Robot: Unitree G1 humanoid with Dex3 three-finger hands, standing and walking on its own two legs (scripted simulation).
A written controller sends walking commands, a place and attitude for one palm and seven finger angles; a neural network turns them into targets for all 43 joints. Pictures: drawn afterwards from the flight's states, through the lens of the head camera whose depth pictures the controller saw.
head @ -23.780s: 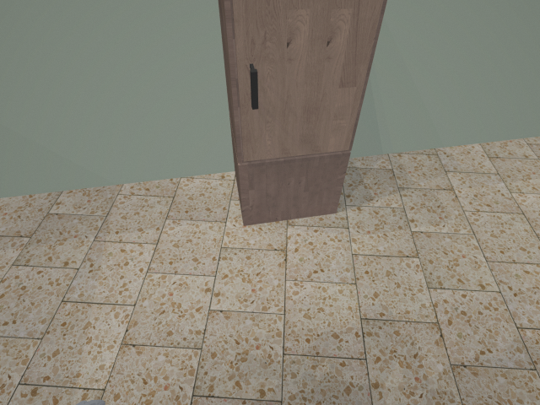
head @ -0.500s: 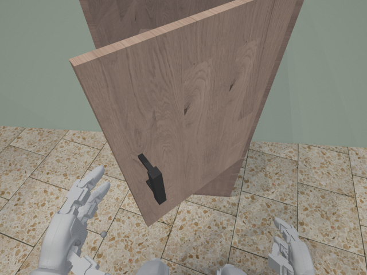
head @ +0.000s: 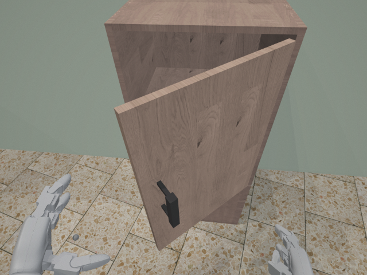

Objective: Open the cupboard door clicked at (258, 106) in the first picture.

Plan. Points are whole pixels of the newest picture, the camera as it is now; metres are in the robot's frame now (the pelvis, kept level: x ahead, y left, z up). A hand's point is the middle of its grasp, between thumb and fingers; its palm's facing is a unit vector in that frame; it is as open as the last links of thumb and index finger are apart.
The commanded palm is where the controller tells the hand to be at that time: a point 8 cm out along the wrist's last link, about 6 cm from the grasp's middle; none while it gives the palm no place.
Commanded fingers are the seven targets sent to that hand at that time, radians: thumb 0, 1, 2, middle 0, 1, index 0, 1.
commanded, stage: draw the hand back to the body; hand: left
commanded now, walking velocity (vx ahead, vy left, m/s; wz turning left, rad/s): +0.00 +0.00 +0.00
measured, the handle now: (168, 204) +0.28 +0.07 +0.00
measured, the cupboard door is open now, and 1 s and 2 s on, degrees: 42 42 42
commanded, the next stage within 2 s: step back with the hand held close in 0.86 s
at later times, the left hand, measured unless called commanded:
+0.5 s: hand (28, 185) +0.20 +0.26 +0.19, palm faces +0.44 -0.80 -0.42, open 8.8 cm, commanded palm +0.15 +0.30 +0.20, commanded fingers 0.00 0.90 0.90 -0.20 -0.30 -0.20 -0.30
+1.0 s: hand (37, 191) +0.19 +0.24 +0.19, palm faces +0.44 -0.81 -0.40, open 7.4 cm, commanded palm +0.15 +0.28 +0.21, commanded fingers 0.00 0.90 0.90 -0.20 -0.30 -0.20 -0.30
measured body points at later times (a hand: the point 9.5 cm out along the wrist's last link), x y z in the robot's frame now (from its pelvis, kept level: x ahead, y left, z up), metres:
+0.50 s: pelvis +0.01 +0.01 +0.03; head -0.01 -0.01 +0.48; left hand +0.17 +0.30 +0.21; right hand +0.20 -0.21 -0.04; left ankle +0.00 +0.10 -0.71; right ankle +0.00 -0.12 -0.71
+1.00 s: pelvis +0.00 -0.01 +0.04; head -0.03 -0.04 +0.48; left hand +0.16 +0.28 +0.21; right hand +0.18 -0.24 -0.05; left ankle +0.00 +0.10 -0.71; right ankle +0.00 -0.12 -0.71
